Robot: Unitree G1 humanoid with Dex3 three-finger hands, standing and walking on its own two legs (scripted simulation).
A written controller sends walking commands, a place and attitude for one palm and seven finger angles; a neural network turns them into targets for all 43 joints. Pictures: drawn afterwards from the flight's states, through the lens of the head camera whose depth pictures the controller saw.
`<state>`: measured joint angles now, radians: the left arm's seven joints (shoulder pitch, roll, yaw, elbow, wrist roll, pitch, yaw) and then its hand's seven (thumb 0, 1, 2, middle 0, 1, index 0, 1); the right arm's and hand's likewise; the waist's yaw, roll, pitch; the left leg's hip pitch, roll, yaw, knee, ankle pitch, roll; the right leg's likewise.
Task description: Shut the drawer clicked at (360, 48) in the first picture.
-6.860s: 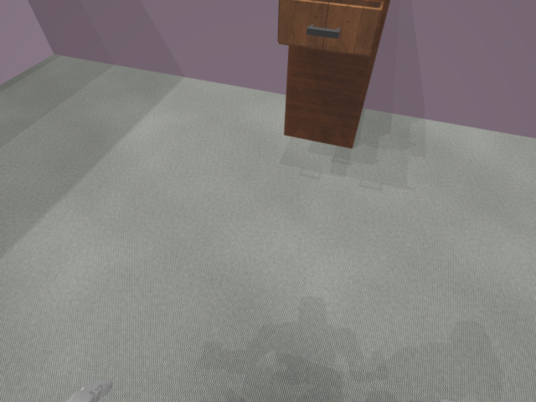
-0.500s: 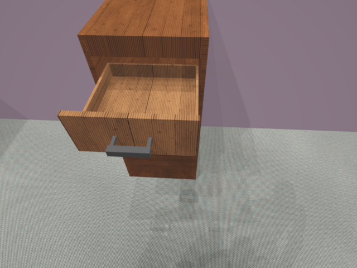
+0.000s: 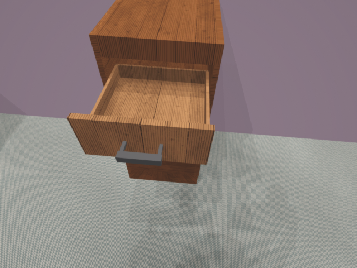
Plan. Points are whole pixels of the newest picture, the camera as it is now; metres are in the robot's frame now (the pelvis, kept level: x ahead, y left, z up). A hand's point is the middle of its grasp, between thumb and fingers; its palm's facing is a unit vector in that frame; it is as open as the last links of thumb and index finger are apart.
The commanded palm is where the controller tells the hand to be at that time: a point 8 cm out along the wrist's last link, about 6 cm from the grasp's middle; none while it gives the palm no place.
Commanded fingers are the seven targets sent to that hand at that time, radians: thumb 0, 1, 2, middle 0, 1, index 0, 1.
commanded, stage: shuffle to correct the standing spot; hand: left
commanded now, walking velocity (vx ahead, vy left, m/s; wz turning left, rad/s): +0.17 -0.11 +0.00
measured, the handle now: (140, 152) +0.40 +0.13 -0.01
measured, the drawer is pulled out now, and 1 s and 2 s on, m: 0.29 0.29 0.29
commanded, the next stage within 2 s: come to a stop and stand still in 0.44 s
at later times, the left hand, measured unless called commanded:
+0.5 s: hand out of the picture -0.01 +0.13 -0.18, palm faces +0.08 -0.98 -0.17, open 7.4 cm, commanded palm none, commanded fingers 0.00 0.90 0.90 -0.20 -0.30 -0.20 -0.30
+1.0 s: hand out of the picture +0.15 +0.12 -0.17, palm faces +0.01 -0.97 -0.25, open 7.3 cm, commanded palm none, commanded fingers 0.00 0.90 0.90 -0.20 -0.30 -0.20 -0.30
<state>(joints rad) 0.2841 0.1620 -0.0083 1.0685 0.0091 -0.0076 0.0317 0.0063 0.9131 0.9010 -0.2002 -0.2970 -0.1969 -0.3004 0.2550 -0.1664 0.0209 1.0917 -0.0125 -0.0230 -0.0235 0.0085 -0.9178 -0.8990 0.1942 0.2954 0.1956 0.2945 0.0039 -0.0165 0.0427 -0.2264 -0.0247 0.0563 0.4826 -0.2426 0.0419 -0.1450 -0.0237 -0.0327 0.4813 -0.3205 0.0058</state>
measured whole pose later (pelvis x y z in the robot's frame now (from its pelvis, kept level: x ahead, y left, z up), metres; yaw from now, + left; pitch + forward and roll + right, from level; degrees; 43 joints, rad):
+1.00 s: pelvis +0.11 -0.07 -0.01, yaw +1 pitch -1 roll +1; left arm 0.23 0.17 0.01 1.01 0.02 0.01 0.03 0.01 0.93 0.90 -0.20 -0.30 -0.20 -0.30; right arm 0.23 -0.18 -0.03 1.03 -0.01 0.03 -0.02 0.01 -0.93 -0.90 0.19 0.30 0.20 0.29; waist -0.01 0.02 0.07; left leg -0.27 0.02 0.07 0.65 -0.41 -0.02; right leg -0.32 -0.05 -0.06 0.60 -0.27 -0.02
